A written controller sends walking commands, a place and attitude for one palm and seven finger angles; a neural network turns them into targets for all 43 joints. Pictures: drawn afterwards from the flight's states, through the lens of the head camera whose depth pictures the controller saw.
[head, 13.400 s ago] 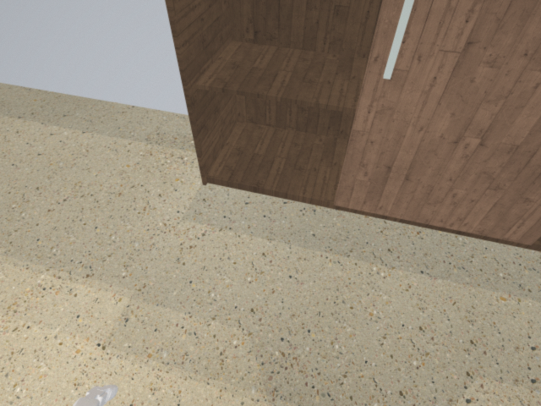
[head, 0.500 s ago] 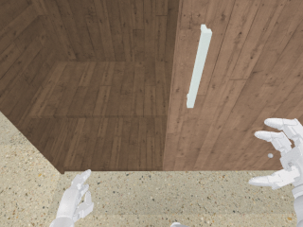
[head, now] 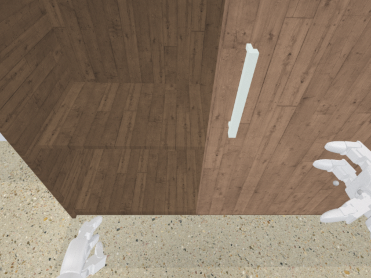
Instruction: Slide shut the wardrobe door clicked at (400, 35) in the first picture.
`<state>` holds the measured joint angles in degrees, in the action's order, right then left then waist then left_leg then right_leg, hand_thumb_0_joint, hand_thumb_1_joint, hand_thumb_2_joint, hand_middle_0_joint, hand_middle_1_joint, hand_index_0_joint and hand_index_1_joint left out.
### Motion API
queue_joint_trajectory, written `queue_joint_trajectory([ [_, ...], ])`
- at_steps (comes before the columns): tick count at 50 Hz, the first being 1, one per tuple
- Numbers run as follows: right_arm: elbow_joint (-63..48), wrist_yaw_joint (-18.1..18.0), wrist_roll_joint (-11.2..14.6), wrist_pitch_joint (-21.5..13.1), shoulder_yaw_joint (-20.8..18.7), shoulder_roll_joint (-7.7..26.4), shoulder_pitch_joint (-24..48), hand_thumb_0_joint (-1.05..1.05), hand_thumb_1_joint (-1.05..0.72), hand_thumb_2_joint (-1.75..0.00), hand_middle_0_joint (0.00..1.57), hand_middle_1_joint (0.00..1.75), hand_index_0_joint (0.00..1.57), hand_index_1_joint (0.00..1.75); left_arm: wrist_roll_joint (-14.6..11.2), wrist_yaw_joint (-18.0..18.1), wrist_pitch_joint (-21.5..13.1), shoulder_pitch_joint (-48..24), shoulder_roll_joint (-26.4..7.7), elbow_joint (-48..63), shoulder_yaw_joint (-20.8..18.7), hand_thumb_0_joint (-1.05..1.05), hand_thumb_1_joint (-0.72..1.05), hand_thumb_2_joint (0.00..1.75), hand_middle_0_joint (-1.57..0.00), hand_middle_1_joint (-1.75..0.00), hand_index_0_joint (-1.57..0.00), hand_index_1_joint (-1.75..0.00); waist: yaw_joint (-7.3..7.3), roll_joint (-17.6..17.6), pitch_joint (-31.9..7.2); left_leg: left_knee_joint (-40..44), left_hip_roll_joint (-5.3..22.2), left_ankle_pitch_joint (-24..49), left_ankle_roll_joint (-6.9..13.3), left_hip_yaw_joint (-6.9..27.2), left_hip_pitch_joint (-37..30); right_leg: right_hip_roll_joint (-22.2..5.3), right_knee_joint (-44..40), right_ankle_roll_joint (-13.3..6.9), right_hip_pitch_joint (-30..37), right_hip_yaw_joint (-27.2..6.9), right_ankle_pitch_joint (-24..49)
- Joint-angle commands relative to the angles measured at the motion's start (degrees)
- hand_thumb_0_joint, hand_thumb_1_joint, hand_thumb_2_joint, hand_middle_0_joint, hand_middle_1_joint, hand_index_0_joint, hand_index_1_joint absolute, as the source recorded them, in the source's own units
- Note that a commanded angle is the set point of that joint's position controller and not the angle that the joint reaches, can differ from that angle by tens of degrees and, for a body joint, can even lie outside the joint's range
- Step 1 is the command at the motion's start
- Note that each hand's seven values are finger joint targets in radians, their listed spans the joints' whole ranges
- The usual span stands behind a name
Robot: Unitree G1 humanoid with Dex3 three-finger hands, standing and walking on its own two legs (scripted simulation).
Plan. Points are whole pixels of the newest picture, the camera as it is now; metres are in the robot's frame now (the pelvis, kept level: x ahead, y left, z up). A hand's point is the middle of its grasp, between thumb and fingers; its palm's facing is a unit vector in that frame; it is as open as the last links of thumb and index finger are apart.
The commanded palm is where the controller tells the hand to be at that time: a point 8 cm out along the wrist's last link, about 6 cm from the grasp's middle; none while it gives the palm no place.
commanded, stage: raise the hand with hooked fingers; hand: right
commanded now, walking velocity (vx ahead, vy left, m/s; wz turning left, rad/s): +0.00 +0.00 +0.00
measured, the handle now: (239, 95) +0.55 -0.14 +0.11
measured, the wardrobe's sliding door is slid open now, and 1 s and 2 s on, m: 0.67 0.67 0.67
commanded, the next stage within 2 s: move the hooked fingers beside the handle in 0.30 s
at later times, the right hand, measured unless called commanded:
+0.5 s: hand (320, 169) +0.30 -0.25 +0.13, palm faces +0.07 +1.00 -0.03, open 14.0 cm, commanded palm +0.27 -0.30 +0.13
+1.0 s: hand (292, 140) +0.38 -0.22 +0.12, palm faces +0.05 +1.00 -0.02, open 14.0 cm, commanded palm +0.35 -0.27 +0.13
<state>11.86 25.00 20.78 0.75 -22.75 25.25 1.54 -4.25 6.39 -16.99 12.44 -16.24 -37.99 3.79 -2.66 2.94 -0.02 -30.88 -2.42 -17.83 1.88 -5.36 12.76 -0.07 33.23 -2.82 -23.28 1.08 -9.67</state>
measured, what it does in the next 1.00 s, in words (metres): stands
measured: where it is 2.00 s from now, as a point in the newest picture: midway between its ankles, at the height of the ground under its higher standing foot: outside the picture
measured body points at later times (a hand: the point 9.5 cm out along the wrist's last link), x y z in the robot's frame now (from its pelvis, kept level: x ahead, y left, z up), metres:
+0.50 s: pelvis +0.01 +0.02 +0.00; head +0.01 +0.03 +0.45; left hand +0.19 +0.26 -0.08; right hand +0.29 -0.30 +0.13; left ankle -0.01 +0.10 -0.73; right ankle +0.09 -0.08 -0.73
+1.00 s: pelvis +0.03 +0.01 +0.00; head +0.04 +0.02 +0.45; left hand +0.18 +0.26 -0.09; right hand +0.37 -0.28 +0.13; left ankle -0.01 +0.10 -0.73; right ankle +0.09 -0.08 -0.73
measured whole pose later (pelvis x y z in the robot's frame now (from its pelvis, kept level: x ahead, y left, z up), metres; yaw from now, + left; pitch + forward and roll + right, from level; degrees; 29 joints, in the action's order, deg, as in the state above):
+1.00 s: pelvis +0.03 +0.01 +0.00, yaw +2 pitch +3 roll +1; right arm 21.6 17.5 15.9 -0.4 -20.3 22.3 14.9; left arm -3.4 5.4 -14.6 13.9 -15.5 -39.1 3.0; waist -0.3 2.2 -2.0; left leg -33.3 -2.8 -20.7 2.6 -3.7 15.7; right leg -0.7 35.0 -1.9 -25.4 2.4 -12.8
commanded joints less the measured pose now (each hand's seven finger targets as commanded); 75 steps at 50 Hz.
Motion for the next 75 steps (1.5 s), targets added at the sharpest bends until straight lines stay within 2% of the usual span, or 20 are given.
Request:
queue_joint_trajectory([
  [1, -16.4, -1.9, 1.5, -6.7, -8.4, 16.1, 15.6, 0.0, 0.5, -0.3, 0.3, 1.2, 0.3, 1.2, 0.6, 0.1, -4.1, -6.5, -6.9, 8.8, -3.0, 0.0, 0.9, 0.9, -0.2, -0.3, -0.2, -0.3, 0.22, 3.6, -11.2, 7.1, -0.1, 0.5, -0.2, 5.0, 7.3, -0.5, -5.6, 1.7, 13.7, -6.3, -4.8],
  [7, -14.0, -2.2, 1.1, -6.5, -7.1, 13.8, 12.1, 0.0, 0.5, -0.3, 0.3, 1.2, 0.3, 1.2, 0.4, 0.1, -4.3, -6.3, -6.8, 8.4, -3.2, 0.0, 0.9, 0.9, -0.2, -0.3, -0.2, -0.3, 0.37, 5.4, -9.3, 6.9, 0.5, 2.0, -0.5, 6.3, 7.0, -0.4, -4.5, 1.7, 12.6, -5.0, -3.7],
  [13, -11.9, -1.0, 1.6, -4.0, -6.2, 13.4, 12.9, 0.0, 0.5, -0.3, 0.3, 1.2, 0.3, 1.2, -0.1, 0.3, -4.2, -6.1, -7.2, 8.1, -3.5, 0.0, 0.9, 0.9, -0.2, -0.3, -0.2, -0.3, 0.94, -1.2, -9.0, 7.0, 1.5, 3.6, -1.9, 8.9, 6.9, -0.5, -2.1, 1.4, 9.9, -4.5, -2.3],
  [20, -12.5, -1.8, 1.5, -5.5, -8.4, 14.7, 12.7, 0.0, 0.5, -0.3, 0.3, 1.2, 0.3, 1.2, 0.2, 0.1, -4.4, -5.7, -7.2, 7.8, -3.7, 0.0, 0.9, 0.9, -0.2, -0.3, -0.2, -0.3, 0.22, -0.5, -11.7, 5.0, 1.5, 10.9, -2.6, 9.1, 5.7, -0.3, -0.3, 1.2, 11.0, -3.8, 2.6],
  [24, -10.8, -2.2, 0.6, -5.1, -6.3, 13.6, 18.6, 0.0, 0.5, -0.3, 0.3, 1.2, 0.3, 1.2, 0.1, 0.4, -3.8, -5.7, -7.1, 7.5, -3.6, 0.0, 0.9, 0.9, -0.2, -0.3, -0.2, -0.3, 1.18, 2.2, -10.1, 5.1, 0.9, 7.2, -1.9, 7.6, 7.9, -0.2, -1.6, 1.4, 11.1, -3.7, 0.2],
  [27, -9.1, -2.7, 0.0, -4.8, -4.3, 12.6, 21.8, 0.0, 0.5, -0.3, 0.3, 1.2, 0.3, 1.2, 0.0, 0.7, -4.0, -5.2, -7.1, 7.2, -3.6, 0.0, 0.9, 0.9, -0.2, -0.3, -0.2, -0.3, 1.89, 1.4, -10.2, 5.3, 0.8, 6.8, -1.8, 7.6, 8.8, -0.3, -1.4, 1.2, 11.5, -3.8, -0.1],
  [29, -8.0, -2.8, -0.4, -5.0, -4.5, 13.2, 23.9, 0.0, 0.5, -0.3, 0.3, 1.2, 0.3, 1.2, 0.1, 0.8, -3.9, -4.7, -7.4, 7.0, -3.7, 0.0, 0.9, 0.9, -0.2, -0.3, -0.2, -0.3, 1.99, 0.5, -11.9, 4.8, 0.4, 7.9, -1.7, 6.6, 8.9, -0.3, -1.6, 1.1, 12.6, -4.1, 0.8],
  [31, -10.0, -3.2, -0.7, -5.6, -3.6, 13.0, 25.6, 0.0, 0.5, -0.3, 0.3, 1.2, 0.3, 1.2, 0.2, 0.6, -4.2, -4.7, -7.2, 7.3, -3.7, 0.0, 0.9, 0.9, -0.2, -0.3, -0.2, -0.3, 1.67, 2.5, -14.6, 4.3, 0.3, 9.4, -1.4, 6.2, 8.3, -0.2, -1.6, 1.1, 14.3, -4.1, 2.3],
  [32, -9.6, -3.3, -0.9, -5.6, -2.1, 11.1, 25.2, 0.0, 0.5, -0.3, 0.3, 1.2, 0.3, 1.2, 0.2, 0.5, -4.2, -4.5, -7.0, 7.4, -3.6, 0.0, 0.9, 0.9, -0.2, -0.3, -0.2, -0.3, 1.68, 3.2, -14.9, 3.9, 0.1, 10.3, -1.2, 5.5, 8.5, -0.2, -1.8, 1.2, 15.4, -4.1, 3.1],
  [35, -7.4, -4.5, -1.4, -5.6, -4.4, 13.3, 24.2, 0.0, 0.5, -0.3, 0.3, 1.2, 0.3, 1.2, 0.5, 0.2, -3.8, -3.8, -7.6, 6.8, -3.8, 0.0, 0.9, 0.9, -0.2, -0.3, -0.2, -0.3, 1.13, 1.3, -16.2, 3.5, -0.1, 12.1, -1.3, 5.3, 7.5, -0.2, -1.3, 1.0, 15.1, -4.1, 4.6],
  [38, -4.6, -5.1, -1.7, -4.4, -3.2, 11.2, 23.8, 0.0, 0.5, -0.3, 0.3, 1.2, 0.3, 1.2, 0.3, -0.1, -2.9, -3.5, -7.4, 7.1, -3.8, 0.0, 0.9, 0.9, -0.2, -0.3, -0.2, -0.3, 1.42, -0.8, -15.6, 3.2, -0.1, 13.4, -1.5, 4.8, 8.0, -0.3, -1.8, 1.0, 14.4, -3.8, 5.1],
  [44, -4.4, -7.0, -3.4, -4.1, -2.9, 12.0, 30.6, 0.0, 0.5, -0.3, 0.3, 1.2, 0.3, 1.2, 0.5, -0.5, -1.1, -2.8, -7.4, 7.2, -4.0, 0.0, 0.9, 0.9, -0.2, -0.3, -0.2, -0.3, 2.24, 2.0, -16.5, 3.1, -0.4, 13.0, -1.2, 4.5, 9.0, -0.4, -1.9, 1.2, 15.5, -3.7, 5.4],
  [52, 1.8, -7.4, -4.2, -5.8, -1.1, 11.4, 36.4, 0.0, 0.5, -0.3, 0.3, 1.2, 0.3, 1.2, 0.6, -0.5, 0.2, -0.9, -7.5, 5.6, -4.2, 0.0, 0.9, 0.9, -0.2, -0.3, -0.2, -0.3, 3.95, -0.8, -15.7, 3.0, -0.4, 13.8, -1.4, 5.0, 10.0, -0.5, -1.0, 0.9, 14.2, -3.3, 5.4],
  [55, 5.0, -7.3, -4.6, -5.4, -2.7, 14.0, 37.7, 0.0, 0.5, -0.3, 0.3, 1.2, 0.3, 1.2, 0.6, -0.5, 0.9, -0.1, -8.1, 5.1, -4.5, 0.0, 0.9, 0.9, -0.2, -0.3, -0.2, -0.3, 3.62, -1.1, -16.9, 2.9, 0.0, 14.9, -1.6, 6.0, 9.1, -0.4, -0.2, 0.8, 13.2, -2.8, 5.7],
  [59, 5.4, -7.6, -5.3, -6.3, 0.7, 11.6, 43.9, 0.0, 0.5, -0.3, 0.3, 1.2, 0.3, 1.2, 0.5, -0.7, 1.5, 0.3, -7.7, 5.3, -4.5, 0.0, 0.9, 0.9, -0.2, -0.3, -0.2, -0.3, 4.66, 2.9, -17.5, 2.6, -0.4, 13.4, -1.2, 5.2, 11.4, -0.4, -0.3, 1.1, 15.1, -3.4, 5.6],
  [61, 7.1, -8.2, -5.5, -7.2, -2.6, 15.1, 43.6, 0.0, 0.5, -0.3, 0.3, 1.2, 0.3, 1.2, 0.8, -0.9, 1.9, 1.1, -8.0, 4.8, -4.9, 0.0, 0.9, 0.9, -0.2, -0.3, -0.2, -0.3, 4.35, 0.5, -19.0, 2.5, -0.2, 14.6, -1.5, 5.9, 10.0, -0.4, 0.4, 0.8, 13.6, -3.1, 5.8],
  [64, 11.2, -8.2, -5.6, -8.1, -1.3, 14.2, 47.1, 0.0, 0.5, -0.3, 0.3, 1.2, 0.3, 1.2, 0.7, -1.0, 2.4, 1.9, -8.1, 4.3, -4.8, 0.0, 0.9, 0.9, -0.2, -0.3, -0.2, -0.3, 5.42, -0.7, -17.2, 2.3, -0.2, 13.4, -1.7, 5.9, 11.3, -0.4, 0.5, 0.7, 12.1, -3.0, 4.2],
  [65, 13.1, -8.4, -5.9, -8.3, -2.6, 15.8, 47.4, 0.0, 0.5, -0.3, 0.3, 1.2, 0.3, 1.2, 0.8, -1.1, 2.7, 2.3, -8.4, 3.8, -4.9, 0.0, 0.9, 0.9, -0.2, -0.3, -0.2, -0.3, 5.34, -2.2, -17.0, 2.4, 0.0, 13.4, -1.9, 6.8, 10.9, -0.4, 1.2, 0.5, 10.6, -2.6, 3.6],
  [71, 15.9, -8.4, -7.7, -9.9, -0.8, 16.3, 53.2, 0.0, 0.5, -0.3, 0.3, 1.2, 0.3, 1.2, 0.8, -1.7, 3.7, 3.8, -8.4, 3.9, -5.1, 0.0, 0.9, 0.9, -0.2, -0.3, -0.2, -0.3, 5.69, 3.7, -20.4, 1.2, 0.1, 13.3, -1.5, 6.9, 11.9, -0.4, 1.9, 0.7, 11.7, -2.8, 4.2],
  [75, 19.8, -8.6, -7.6, -11.3, -1.9, 17.4, 55.3, 0.0, 0.5, -0.3, 0.3, 1.2, 0.3, 1.2, 1.0, -2.0, 4.1, 5.6, -9.1, 3.2, -5.5, 0.0, 0.9, 0.9, -0.2, -0.3, -0.2, -0.3, 6.14, 0.1, -20.6, 0.8, -0.6, 13.3, -1.5, 6.4, 12.8, -0.7, 2.6, 0.4, 11.3, -3.2, 4.5],
])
